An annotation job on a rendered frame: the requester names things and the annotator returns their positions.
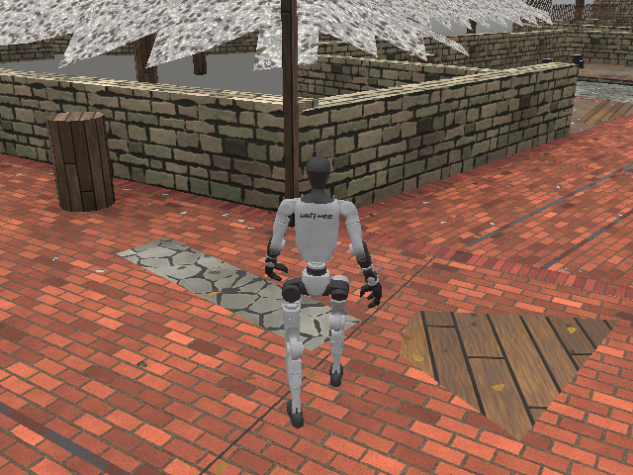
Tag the robot right hand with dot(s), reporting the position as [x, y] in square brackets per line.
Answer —
[377, 293]

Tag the humanoid robot head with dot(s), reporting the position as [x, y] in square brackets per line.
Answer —
[318, 170]

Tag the robot left hand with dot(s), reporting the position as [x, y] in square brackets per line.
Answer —
[278, 266]

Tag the right robot upper arm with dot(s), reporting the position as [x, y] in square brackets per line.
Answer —
[348, 210]

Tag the robot right forearm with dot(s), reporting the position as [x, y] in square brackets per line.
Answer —
[367, 268]

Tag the left robot upper arm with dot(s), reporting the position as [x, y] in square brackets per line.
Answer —
[286, 208]

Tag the robot left forearm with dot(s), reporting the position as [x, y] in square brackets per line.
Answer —
[271, 255]

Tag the robot left foot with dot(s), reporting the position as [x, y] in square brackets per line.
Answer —
[297, 419]

